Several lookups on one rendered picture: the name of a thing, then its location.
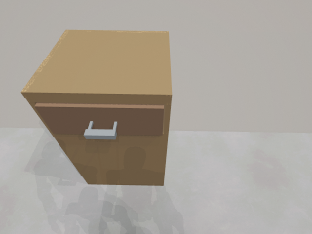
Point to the handle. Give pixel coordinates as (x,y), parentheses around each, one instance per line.
(100,133)

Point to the cabinet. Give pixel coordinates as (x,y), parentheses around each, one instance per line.
(109,67)

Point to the drawer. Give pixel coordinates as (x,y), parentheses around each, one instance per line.
(74,118)

